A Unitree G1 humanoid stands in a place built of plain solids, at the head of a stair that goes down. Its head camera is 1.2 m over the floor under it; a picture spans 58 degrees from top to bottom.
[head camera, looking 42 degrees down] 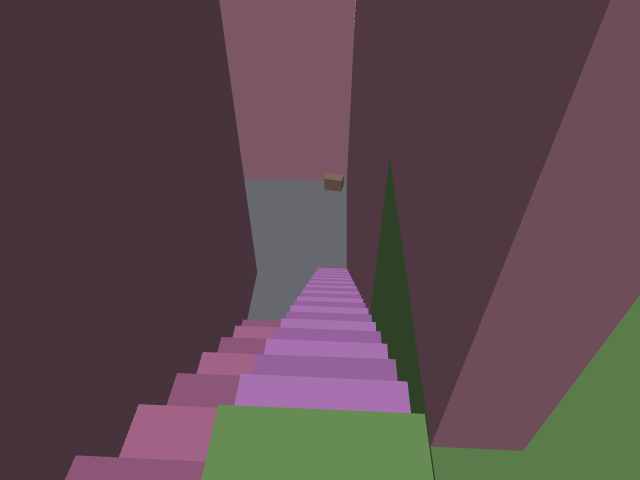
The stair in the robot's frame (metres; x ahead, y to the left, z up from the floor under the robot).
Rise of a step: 0.20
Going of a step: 0.22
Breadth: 0.60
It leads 3 degrees to the right of straight ahead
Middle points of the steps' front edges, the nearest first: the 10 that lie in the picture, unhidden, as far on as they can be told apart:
0.60 0.00 0.00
0.83 -0.01 -0.21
1.04 -0.02 -0.41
1.26 -0.03 -0.61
1.48 -0.04 -0.82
1.70 -0.05 -1.02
1.92 -0.06 -1.22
2.14 -0.07 -1.43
2.36 -0.08 -1.63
2.58 -0.09 -1.83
